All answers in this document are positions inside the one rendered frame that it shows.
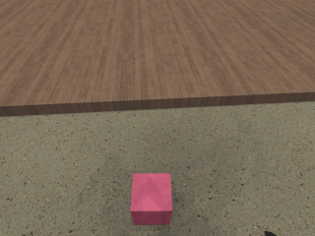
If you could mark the carton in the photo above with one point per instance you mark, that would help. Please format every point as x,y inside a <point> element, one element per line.
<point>151,199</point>

